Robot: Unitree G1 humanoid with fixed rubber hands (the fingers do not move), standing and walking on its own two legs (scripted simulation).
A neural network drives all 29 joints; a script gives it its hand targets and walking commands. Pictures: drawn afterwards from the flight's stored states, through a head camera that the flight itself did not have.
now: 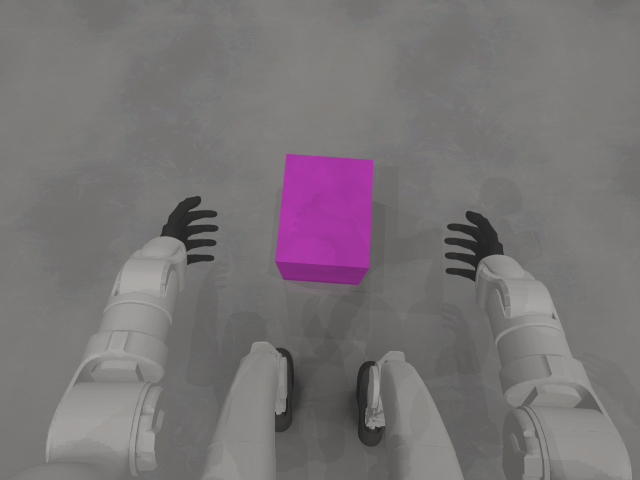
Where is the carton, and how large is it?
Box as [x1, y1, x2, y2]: [275, 154, 372, 284]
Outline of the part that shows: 286,154 275,261 283,279 357,284 369,266 372,160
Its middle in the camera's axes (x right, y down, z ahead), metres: +0.01 -0.04 +1.02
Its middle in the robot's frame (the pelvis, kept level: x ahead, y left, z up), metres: +0.57 +0.01 -0.57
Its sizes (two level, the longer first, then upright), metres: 0.271 0.214 0.239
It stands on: the floor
